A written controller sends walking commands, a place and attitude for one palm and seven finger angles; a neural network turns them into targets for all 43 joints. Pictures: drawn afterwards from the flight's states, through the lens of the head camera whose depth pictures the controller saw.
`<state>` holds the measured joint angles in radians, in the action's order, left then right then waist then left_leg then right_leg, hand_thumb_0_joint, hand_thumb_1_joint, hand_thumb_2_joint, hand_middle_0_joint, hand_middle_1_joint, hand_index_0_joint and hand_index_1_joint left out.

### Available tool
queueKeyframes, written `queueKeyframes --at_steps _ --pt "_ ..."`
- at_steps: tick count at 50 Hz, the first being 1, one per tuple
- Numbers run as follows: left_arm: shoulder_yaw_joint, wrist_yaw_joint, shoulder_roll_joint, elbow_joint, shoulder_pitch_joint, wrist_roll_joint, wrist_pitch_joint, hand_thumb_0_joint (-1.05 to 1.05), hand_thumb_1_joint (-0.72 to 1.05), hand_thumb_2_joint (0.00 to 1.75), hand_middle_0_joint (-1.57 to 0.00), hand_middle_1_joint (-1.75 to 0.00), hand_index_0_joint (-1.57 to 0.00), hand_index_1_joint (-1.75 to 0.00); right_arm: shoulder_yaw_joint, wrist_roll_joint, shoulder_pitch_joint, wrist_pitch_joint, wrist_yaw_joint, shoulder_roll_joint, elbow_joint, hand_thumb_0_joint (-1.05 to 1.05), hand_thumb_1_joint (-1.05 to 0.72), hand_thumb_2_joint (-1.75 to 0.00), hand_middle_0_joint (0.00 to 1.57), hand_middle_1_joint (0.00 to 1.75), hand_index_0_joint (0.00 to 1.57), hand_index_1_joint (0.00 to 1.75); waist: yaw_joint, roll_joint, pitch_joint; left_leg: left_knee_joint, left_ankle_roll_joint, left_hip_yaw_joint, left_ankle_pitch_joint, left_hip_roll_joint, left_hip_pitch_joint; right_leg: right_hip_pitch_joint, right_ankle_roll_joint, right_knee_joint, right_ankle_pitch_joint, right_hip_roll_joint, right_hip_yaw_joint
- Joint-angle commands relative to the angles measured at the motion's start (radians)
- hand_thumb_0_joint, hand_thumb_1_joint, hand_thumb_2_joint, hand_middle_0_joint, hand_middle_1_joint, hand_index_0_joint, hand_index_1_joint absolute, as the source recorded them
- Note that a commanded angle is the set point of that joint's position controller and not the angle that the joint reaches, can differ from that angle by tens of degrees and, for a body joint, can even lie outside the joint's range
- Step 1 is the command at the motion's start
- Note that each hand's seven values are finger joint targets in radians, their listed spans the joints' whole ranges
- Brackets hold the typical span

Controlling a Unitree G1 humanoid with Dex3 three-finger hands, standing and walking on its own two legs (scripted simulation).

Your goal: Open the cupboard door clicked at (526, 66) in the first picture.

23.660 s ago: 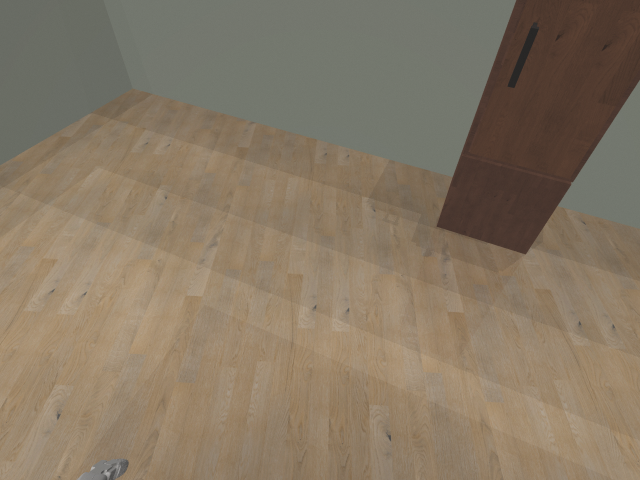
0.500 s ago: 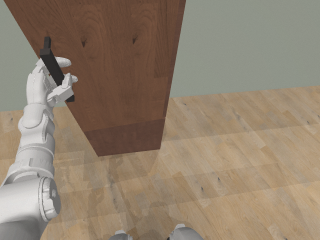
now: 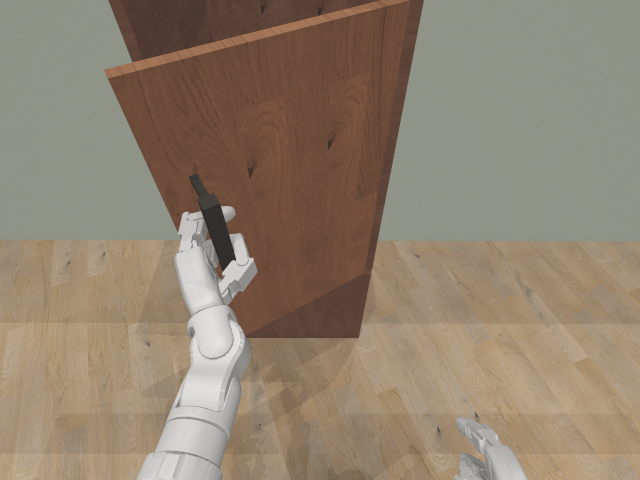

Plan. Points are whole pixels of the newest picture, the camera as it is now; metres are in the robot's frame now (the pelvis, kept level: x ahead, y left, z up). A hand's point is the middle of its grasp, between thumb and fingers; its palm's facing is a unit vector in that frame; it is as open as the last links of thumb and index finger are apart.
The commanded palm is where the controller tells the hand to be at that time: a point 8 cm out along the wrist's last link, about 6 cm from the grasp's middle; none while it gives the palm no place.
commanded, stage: pull the door open along its arc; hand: left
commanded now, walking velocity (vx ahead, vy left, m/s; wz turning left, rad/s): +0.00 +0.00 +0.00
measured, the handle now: (216, 234) +0.41 +0.15 +0.07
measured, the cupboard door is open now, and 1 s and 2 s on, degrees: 31 50 52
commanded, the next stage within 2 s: open thumb and fingers to let go in 0.34 s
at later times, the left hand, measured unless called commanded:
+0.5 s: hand (308, 306) +0.30 +0.03 +0.07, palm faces +0.34 -0.94 -0.04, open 6.1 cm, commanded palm +0.26 +0.08 +0.07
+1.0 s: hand (301, 304) +0.31 +0.03 +0.07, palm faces +0.36 -0.93 -0.04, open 13.1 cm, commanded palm +0.26 +0.07 +0.07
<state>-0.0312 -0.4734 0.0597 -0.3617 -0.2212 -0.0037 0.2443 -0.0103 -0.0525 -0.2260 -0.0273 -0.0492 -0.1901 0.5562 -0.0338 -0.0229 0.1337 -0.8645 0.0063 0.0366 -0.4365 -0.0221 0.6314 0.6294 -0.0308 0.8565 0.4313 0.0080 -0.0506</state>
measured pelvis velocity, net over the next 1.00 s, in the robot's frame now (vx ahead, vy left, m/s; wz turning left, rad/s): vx -0.01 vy -0.03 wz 0.05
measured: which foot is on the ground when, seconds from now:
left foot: down 0.00-1.00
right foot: down 0.00-1.00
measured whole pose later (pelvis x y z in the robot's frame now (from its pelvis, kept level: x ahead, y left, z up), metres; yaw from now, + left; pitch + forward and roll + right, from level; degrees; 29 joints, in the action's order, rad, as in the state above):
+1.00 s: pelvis -0.01 -0.03 +0.00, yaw +3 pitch +8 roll +1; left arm 0.23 -0.61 0.12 -0.24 -0.08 0.07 0.14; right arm -0.01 -0.07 -0.20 -0.02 0.00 -0.18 0.61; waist -0.02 -0.04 0.11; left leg -0.85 -0.03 -0.02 -0.40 -0.01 0.58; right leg 0.57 -0.07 0.87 0.44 0.00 -0.11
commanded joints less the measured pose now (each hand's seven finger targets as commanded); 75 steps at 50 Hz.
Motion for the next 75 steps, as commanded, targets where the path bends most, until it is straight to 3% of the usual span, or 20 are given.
queueKeyframes --at_steps 1,3,7,8,12,17,22,25,31,35,42,44,55,62,68,69,70,71,73,75 --pt "0.064 -0.119 -0.009 0.27 -0.189 0.1 0.04 0.0 0.9 0.9 -0.4 -1.35 -0.4 -1.35 0.056 -0.014 0.01 0.025 0.009 -0.112 -0.111 0.0 -0.9 -0.9 0.2 0.3 0.2 0.3 0.016 0.029 0.289 0.088 -0.001 -0.021 0.349 0.016 -0.146 -0.195 0.003 -0.095 -0.392 0.003 0.005" --pt "0.131 -0.117 0.039 0.314 -0.14 0.119 0.025 0.0 0.9 0.9 -0.4 -1.35 -0.4 -1.35 0.061 -0.016 0.015 0.022 0.011 -0.106 -0.118 0.0 -0.9 -0.9 0.2 0.3 0.2 0.3 0.011 0.048 0.311 0.082 0.002 -0.016 0.381 0.014 -0.17 -0.217 0.004 -0.099 -0.444 0.001 0.008" --pt "0.211 -0.1 0.101 0.373 -0.042 0.101 -0.002 0.0 0.9 0.9 -0.4 -1.35 -0.4 -1.35 0.057 -0.01 0.041 0.021 0.019 -0.101 -0.136 0.0 -0.9 -0.9 0.2 0.3 0.2 0.3 0.006 0.121 0.263 0.093 0.004 -0.023 0.362 0.016 -0.175 -0.261 0.012 -0.134 -0.486 -0.008 0.016" --pt "0.225 -0.098 0.117 0.404 -0.016 0.089 -0.006 0.0 0.9 0.9 -0.4 -1.35 -0.4 -1.35 0.054 -0.008 0.058 0.024 0.021 -0.095 -0.143 0.0 -0.9 -0.9 0.2 0.3 0.2 0.3 0.01 0.097 0.253 0.097 0.003 -0.02 0.342 0.019 -0.176 -0.263 0.016 -0.144 -0.483 -0.014 0.022" --pt "0.285 -0.107 0.159 0.432 0.074 0.108 -0.024 0.0 0.9 0.9 -0.4 -1.35 -0.4 -1.35 0.043 -0.007 0.081 0.035 0.025 -0.083 -0.146 0.0 -0.9 -0.9 0.2 0.3 0.2 0.3 0.009 0.141 0.188 0.102 0.004 -0.033 0.31 0.023 -0.17 -0.266 0.022 -0.171 -0.47 -0.027 0.029" --pt "0.336 -0.112 0.201 0.532 0.252 0.115 -0.054 0.0 0.9 0.9 -0.4 -1.35 -0.4 -1.35 0.033 -0.002 0.112 0.052 0.014 -0.06 -0.165 0.0 -0.9 -0.9 0.2 0.3 0.2 0.3 0.038 0.093 0.208 0.102 -0.002 -0.034 0.314 0.034 -0.188 -0.312 0.021 -0.179 -0.507 -0.039 0.035" --pt "0.236 -0.153 0.11 0.464 0.004 0.102 -0.07 0.0 0.9 0.9 -0.4 -1.35 -0.4 -1.35 0.02 -0.011 0.138 0.052 0.042 -0.064 -0.12 0.0 -0.9 -0.9 0.2 0.3 0.2 0.3 0.006 0.138 0.108 0.076 0.0 -0.048 0.218 0.048 -0.134 -0.232 0.042 -0.24 -0.376 -0.067 0.092" --pt "0.216 -0.157 0.118 0.41 0.014 0.1 -0.063 0.0 0.69 0.81 -0.38 -1.33 -0.38 -1.33 0.02 -0.015 0.149 0.053 0.047 -0.056 -0.109 0.0 -0.9 -0.9 0.2 0.3 0.2 0.3 0.021 0.129 0.136 0.073 -0.003 -0.051 0.209 0.052 -0.128 -0.239 0.045 -0.245 -0.358 -0.077 0.117" --pt "0.267 -0.131 0.164 0.417 0.021 0.109 -0.049 0.0 0.27 0.63 -0.35 -1.28 -0.35 -1.28 0.034 -0.015 0.12 0.044 0.041 -0.06 -0.114 0.0 -0.9 -0.9 0.2 0.3 0.2 0.3 0.017 0.109 0.233 0.075 -0.003 -0.044 0.281 0.045 -0.156 -0.274 0.043 -0.168 -0.529 -0.065 0.07" --pt "0.294 -0.125 0.183 0.394 -0.057 0.107 -0.039 0.0 -0.01 0.51 -0.33 -1.25 -0.33 -1.25 0.034 -0.012 0.122 0.047 0.041 -0.067 -0.112 0.0 -0.9 -0.9 0.2 0.3 0.2 0.3 -0.006 0.139 0.2 0.067 0.002 -0.051 0.249 0.042 -0.149 -0.223 0.043 -0.175 -0.45 -0.061 0.063" --pt "0.27 -0.132 0.16 0.359 -0.098 0.108 -0.027 0.0 -0.5 0.3 -0.3 -1.2 -0.3 -1.2 0.035 -0.01 0.129 0.051 0.048 -0.069 -0.106 0.0 -0.9 -0.9 0.2 0.3 0.2 0.3 0.008 0.142 0.217 0.068 0.004 -0.054 0.232 0.043 -0.134 -0.214 0.036 -0.175 -0.377 -0.056 0.067" --pt "0.263 -0.137 0.155 0.361 -0.104 0.106 -0.025 0.0 -0.5 0.3 -0.3 -1.2 -0.3 -1.2 0.034 -0.009 0.129 0.05 0.047 -0.067 -0.106 0.0 -0.9 -0.9 0.2 0.3 0.2 0.3 0.012 0.12 0.219 0.071 0.002 -0.051 0.218 0.044 -0.129 -0.214 0.032 -0.179 -0.341 -0.056 0.07" --pt "0.248 -0.169 0.159 0.315 -0.175 0.102 -0.028 0.0 -0.5 0.3 -0.21 -0.65 -0.21 -0.65 0.032 -0.011 0.146 0.061 0.047 -0.071 -0.103 0.0 -0.9 -0.9 0.2 0.3 0.2 0.3 0.014 0.114 0.185 0.083 0.005 -0.046 0.168 0.041 -0.123 -0.164 0.017 -0.199 -0.172 -0.039 0.055" --pt "0.26 -0.189 0.181 0.282 -0.205 0.12 -0.035 0.0 -0.5 0.3 -0.15 -0.3 -0.15 -0.3 0.035 -0.014 0.144 0.063 0.038 -0.07 -0.099 0.0 -0.9 -0.9 0.2 0.3 0.2 0.3 0.02 0.089 0.205 0.085 0.003 -0.049 0.192 0.036 -0.134 -0.145 -0.002 -0.162 -0.167 -0.019 0.019" --pt "0.252 -0.202 0.192 0.269 -0.239 0.107 -0.047 0.0 -0.5 0.3 -0.15 -0.3 -0.15 -0.3 0.033 -0.013 0.165 0.061 0.036 -0.068 -0.096 0.0 -0.9 -0.9 0.2 0.3 0.2 0.3 0.019 0.081 0.197 0.087 0.001 -0.05 0.168 0.034 -0.132 -0.123 -0.004 -0.16 -0.118 -0.014 0.012" --pt "0.49 0.021 0.116 0.283 -0.193 0.204 -0.005 0.0 -0.5 0.3 -0.15 -0.3 -0.15 -0.3 0.033 -0.009 0.076 0.045 0.033 -0.107 -0.073 0.0 -0.9 -0.9 0.2 0.3 0.2 0.3 -0.069 0.146 0.138 0.082 0.023 -0.049 0.194 0.039 -0.152 -0.096 -0.002 -0.145 -0.245 -0.016 0.04" --pt "0.399 0.138 0.028 0.34 -0.246 0.162 0.05 0.0 -0.5 0.3 -0.15 -0.3 -0.15 -0.3 0.04 0.003 0.062 0.052 0.043 -0.105 -0.111 0.0 -0.9 -0.9 0.2 0.3 0.2 0.3 -0.043 0.133 0.218 0.068 0.031 -0.048 0.228 0.044 -0.15 -0.142 -0.003 -0.126 -0.327 -0.023 0.043" --pt "0.373 0.212 -0.022 0.364 -0.243 0.147 0.086 0.0 -0.5 0.3 -0.15 -0.3 -0.15 -0.3 0.04 0.007 0.063 0.053 0.052 -0.107 -0.122 0.0 -0.9 -0.9 0.2 0.3 0.2 0.3 -0.02 0.104 0.278 0.065 0.032 -0.045 0.249 0.05 -0.157 -0.191 -0.003 -0.108 -0.379 -0.028 0.058" --pt "0.396 0.347 -0.017 0.381 -0.232 0.096 0.121 0.0 -0.5 0.3 -0.15 -0.3 -0.15 -0.3 0.033 0.02 0.057 0.064 0.06 -0.104 -0.142 0.0 -0.9 -0.9 0.2 0.3 0.2 0.3 -0.023 0.039 0.288 0.066 0.031 -0.044 0.252 0.049 -0.188 -0.187 -0.006 -0.102 -0.382 -0.027 0.054" --pt "0.378 0.418 0.021 0.342 -0.189 -0.002 0.113 0.0 -0.5 0.3 -0.15 -0.3 -0.15 -0.3 0.02 0.045 0.068 0.08 0.067 -0.099 -0.165 0.0 -0.9 -0.9 0.2 0.3 0.2 0.3 -0.021 0.048 0.21 0.087 0.026 -0.05 0.183 0.045 -0.19 -0.155 -0.003 -0.14 -0.272 -0.014 0.039"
